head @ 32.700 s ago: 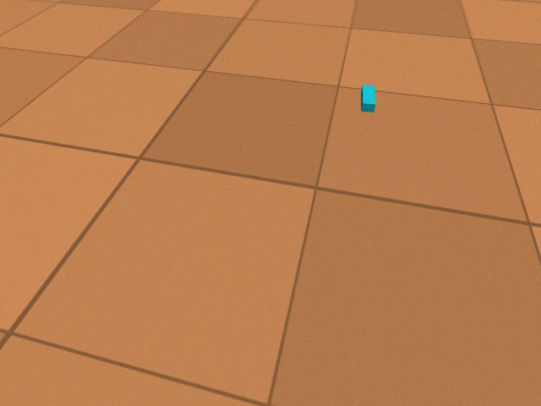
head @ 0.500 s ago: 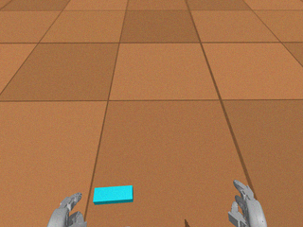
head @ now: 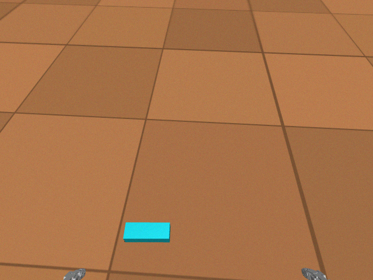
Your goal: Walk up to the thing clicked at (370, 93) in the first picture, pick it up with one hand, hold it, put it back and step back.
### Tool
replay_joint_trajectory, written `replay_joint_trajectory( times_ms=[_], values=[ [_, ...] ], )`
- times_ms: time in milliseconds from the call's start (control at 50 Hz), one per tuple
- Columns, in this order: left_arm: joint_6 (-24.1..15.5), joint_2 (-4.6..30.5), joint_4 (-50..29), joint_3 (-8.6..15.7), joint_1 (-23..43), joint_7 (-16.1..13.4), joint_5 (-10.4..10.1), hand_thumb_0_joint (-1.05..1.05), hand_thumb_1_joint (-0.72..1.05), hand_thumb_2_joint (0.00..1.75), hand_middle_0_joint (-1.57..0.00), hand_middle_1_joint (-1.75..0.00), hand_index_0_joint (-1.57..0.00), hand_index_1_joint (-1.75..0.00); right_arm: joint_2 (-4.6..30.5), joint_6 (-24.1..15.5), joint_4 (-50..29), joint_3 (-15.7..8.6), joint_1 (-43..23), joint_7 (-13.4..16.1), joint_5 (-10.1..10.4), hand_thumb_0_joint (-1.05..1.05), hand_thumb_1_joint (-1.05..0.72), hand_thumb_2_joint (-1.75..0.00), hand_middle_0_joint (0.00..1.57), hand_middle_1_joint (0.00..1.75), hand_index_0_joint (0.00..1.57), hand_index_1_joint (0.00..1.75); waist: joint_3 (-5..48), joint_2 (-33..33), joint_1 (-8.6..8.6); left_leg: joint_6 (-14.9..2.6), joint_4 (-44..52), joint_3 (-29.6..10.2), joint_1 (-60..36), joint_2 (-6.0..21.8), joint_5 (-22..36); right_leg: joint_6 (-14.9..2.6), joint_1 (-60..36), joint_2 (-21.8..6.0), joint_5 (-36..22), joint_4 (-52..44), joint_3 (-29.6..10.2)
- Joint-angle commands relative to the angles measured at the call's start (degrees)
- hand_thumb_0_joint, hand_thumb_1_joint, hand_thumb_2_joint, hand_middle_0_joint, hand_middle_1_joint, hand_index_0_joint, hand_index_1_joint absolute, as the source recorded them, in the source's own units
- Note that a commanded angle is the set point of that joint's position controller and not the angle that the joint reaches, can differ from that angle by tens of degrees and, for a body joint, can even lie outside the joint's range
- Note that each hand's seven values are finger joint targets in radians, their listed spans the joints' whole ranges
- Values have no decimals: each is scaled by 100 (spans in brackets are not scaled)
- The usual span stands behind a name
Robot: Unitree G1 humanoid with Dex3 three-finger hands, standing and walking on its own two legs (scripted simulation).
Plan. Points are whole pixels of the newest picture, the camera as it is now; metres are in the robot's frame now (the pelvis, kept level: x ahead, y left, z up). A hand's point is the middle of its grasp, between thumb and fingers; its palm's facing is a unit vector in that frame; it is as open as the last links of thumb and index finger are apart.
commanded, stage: stand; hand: left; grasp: from above
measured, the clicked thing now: (147, 232) +0.44 +0.22 -0.72
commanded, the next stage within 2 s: none
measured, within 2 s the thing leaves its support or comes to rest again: neither
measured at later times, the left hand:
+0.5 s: hand out of the picture +0.03 +0.24 -0.14, palm faces +0.06 -0.95 -0.32, open 7.3 cm
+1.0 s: hand out of the picture +0.05 +0.23 -0.13, palm faces +0.04 -0.94 -0.33, open 7.3 cm
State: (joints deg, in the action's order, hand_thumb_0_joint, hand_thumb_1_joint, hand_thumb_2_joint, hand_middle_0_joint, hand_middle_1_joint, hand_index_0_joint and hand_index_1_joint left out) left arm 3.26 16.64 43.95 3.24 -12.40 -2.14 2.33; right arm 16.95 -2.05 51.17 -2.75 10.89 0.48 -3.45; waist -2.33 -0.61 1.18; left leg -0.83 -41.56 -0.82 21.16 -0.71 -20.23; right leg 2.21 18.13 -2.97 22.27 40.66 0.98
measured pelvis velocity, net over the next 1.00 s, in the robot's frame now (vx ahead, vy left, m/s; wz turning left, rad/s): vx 0.00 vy -0.02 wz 0.02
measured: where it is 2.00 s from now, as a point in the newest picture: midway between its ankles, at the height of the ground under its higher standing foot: outside the picture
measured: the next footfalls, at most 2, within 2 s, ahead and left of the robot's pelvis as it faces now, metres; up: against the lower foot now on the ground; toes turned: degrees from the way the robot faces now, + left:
none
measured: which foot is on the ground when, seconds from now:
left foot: down 0.00-1.00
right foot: down 0.00-1.00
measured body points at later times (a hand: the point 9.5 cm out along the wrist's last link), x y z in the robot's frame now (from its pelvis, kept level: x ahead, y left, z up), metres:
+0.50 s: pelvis -0.01 +0.00 +0.03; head -0.02 +0.00 +0.48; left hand +0.03 +0.29 -0.11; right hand +0.07 -0.27 -0.11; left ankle +0.02 +0.11 -0.72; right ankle -0.01 -0.14 -0.72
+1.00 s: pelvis +0.00 -0.02 +0.03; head +0.00 -0.02 +0.48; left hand +0.04 +0.27 -0.11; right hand +0.06 -0.30 -0.11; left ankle +0.02 +0.11 -0.72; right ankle -0.01 -0.14 -0.72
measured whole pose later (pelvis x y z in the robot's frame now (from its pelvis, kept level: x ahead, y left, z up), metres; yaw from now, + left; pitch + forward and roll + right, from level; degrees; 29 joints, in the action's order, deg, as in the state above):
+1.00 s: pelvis +0.00 -0.02 +0.03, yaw +1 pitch -4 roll +0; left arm 0.1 17.0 65.4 2.0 -8.4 -1.1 1.0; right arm 17.8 -0.1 65.1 -1.1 8.0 0.6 -1.4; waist -4.1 0.9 0.3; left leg 0.7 -20.8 -2.4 7.3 0.2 -9.5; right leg 1.2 3.9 -1.9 11.8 19.8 2.9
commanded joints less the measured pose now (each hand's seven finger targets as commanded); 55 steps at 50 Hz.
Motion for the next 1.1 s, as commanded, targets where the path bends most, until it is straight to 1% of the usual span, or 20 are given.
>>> replay_joint_trajectory(
  times_ms=[0,40,160,180,220,260,300,460,500,560,600,640,660,720,780,820,900,940,1000,1080],
  values=[
    [-356,825,59,213,203,-44,19,0,90,90,-20,-30,-20,-30,834,-106,-201,-223,-316,86,72,0,-90,-90,20,30,20,30,490,152,27,-247,1284,-756,-564,427,1362,-331,-471,-208,-1159,-1083,-265],
    [-387,862,317,195,204,-52,0,0,90,90,-20,-30,-20,-30,850,-73,-9,-214,-236,114,94,0,-90,-90,20,30,20,30,563,87,-1,-202,1269,-648,-822,409,1884,-347,-717,-313,-1598,-1285,-332],
    [-358,905,976,135,261,-52,-48,0,90,90,-20,-30,-20,-30,967,21,411,-202,-329,158,153,0,-90,-90,20,30,20,30,196,191,-18,-162,2024,-830,-913,549,1312,-269,-1039,-276,-1186,-1735,-205],
    [-375,937,1069,136,214,-53,-47,0,90,90,-20,-30,-20,-30,953,22,459,-202,-344,165,164,0,-90,-90,20,30,20,30,274,148,1,-154,1979,-777,-1112,551,1620,-270,-1095,-327,-1326,-1812,-226],
    [-386,949,1247,101,206,-51,-39,0,90,90,-20,-30,-20,-30,934,46,593,-186,-313,159,185,0,-90,-90,20,30,20,30,36,101,-10,-99,2099,-762,-1042,523,1470,-242,-1076,-317,-1162,-1984,-214],
    [-405,979,1334,95,297,-50,-41,0,90,90,-20,-30,-20,-30,958,51,673,-192,-278,154,198,0,-90,-90,20,30,20,30,83,85,-66,-94,2123,-707,-1188,521,1638,-237,-1158,-369,-1283,-2107,-255],
    [-423,930,1447,63,256,-51,-43,0,90,90,-20,-30,-20,-30,916,74,731,-173,-388,142,204,0,-90,-90,20,30,20,30,54,78,-27,-81,2123,-704,-1256,517,1658,-221,-1181,-381,-1299,-2224,-231],
    [-383,1003,1706,71,312,-8,-42,0,90,90,-20,-30,-20,-30,1011,128,871,-154,-458,108,195,0,-90,-90,20,30,20,30,-335,247,-20,-72,2622,-864,-813,552,370,-195,-1130,-301,-650,-2340,-162],
    [-400,1026,1738,65,297,-1,-33,0,90,90,-20,-30,-20,-30,1026,133,883,-157,-504,98,205,0,-90,-90,20,30,20,30,-179,147,-14,-76,2529,-824,-983,554,590,-211,-1121,-356,-646,-2442,-218],
    [-410,1105,1764,75,316,15,-39,0,90,90,-20,-30,-20,-30,1052,121,922,-149,-475,88,207,0,-90,-90,20,30,20,30,-128,187,-34,-58,2580,-842,-1019,564,482,-217,-1098,-343,-629,-2441,-237],
    [-431,1092,1777,74,386,4,-54,0,90,90,-20,-30,-20,-30,1066,113,942,-137,-448,90,208,0,-90,-90,20,30,20,30,-4,170,-48,-83,2496,-795,-1022,557,770,-228,-1285,-413,-858,-2467,-275],
    [-434,1155,1793,74,416,15,-62,0,90,90,-20,-30,-20,-30,1063,113,967,-118,-441,84,215,0,-90,-90,20,30,20,30,-59,84,-58,-60,2510,-791,-1065,549,797,-237,-1178,-397,-738,-2494,-271],
    [-442,1117,1796,56,405,17,-54,0,90,90,-20,-30,-20,-30,1076,92,944,-120,-518,84,223,0,-90,-90,20,30,20,30,-13,100,-51,-55,2466,-774,-1231,576,1087,-242,-1131,-423,-894,-2482,-277],
    [-436,1153,1808,48,456,28,-80,0,90,90,-20,-30,-20,-30,1087,106,1014,-94,-432,80,221,0,-90,-90,20,30,20,30,-152,101,-88,-40,2519,-766,-1092,562,877,-232,-1080,-391,-726,-2536,-278],
    [-443,1183,1813,56,479,33,-88,0,90,90,-20,-30,-20,-30,1104,105,1026,-66,-432,74,228,0,-90,-90,20,30,20,30,-54,143,-93,-50,2509,-751,-1106,576,973,-244,-1190,-411,-897,-2505,-284],
    [-465,1183,1836,59,481,25,-95,0,90,90,-20,-30,-20,-30,1097,96,1027,-57,-487,78,235,0,-90,-90,20,30,20,30,105,19,-82,-74,2374,-712,-1349,613,1494,-250,-1230,-464,-1280,-2520,-325],
    [-467,1189,1826,58,516,30,-111,0,90,90,-20,-30,-20,-30,1119,75,1064,-26,-488,88,232,0,-90,-90,20,30,20,30,162,58,-73,-55,2375,-668,-1390,628,1893,-244,-1313,-448,-1613,-2481,-282],
    [-448,1200,1849,67,535,38,-121,0,90,90,-20,-30,-20,-30,1155,83,1095,-21,-467,97,236,0,-90,-90,20,30,20,30,56,68,-84,-31,2438,-654,-1367,626,1557,-241,-1247,-430,-1331,-2515,-298],
    [-453,1215,1857,70,574,42,-116,0,90,90,-20,-30,-20,-30,1143,91,1105,-15,-465,92,241,0,-90,-90,20,30,20,30,39,21,-90,-20,2487,-663,-1268,642,1592,-240,-1317,-433,-1268,-2557,-280],
    [-473,1221,1852,66,578,48,-119,0,90,90,-20,-30,-20,-30,1170,81,1105,-16,-538,92,248,0,-90,-90,20,30,20,30,128,2,-78,-19,2419,-632,-1375,660,1849,-233,-1373,-454,-1556,-2581,-298]
  ],
)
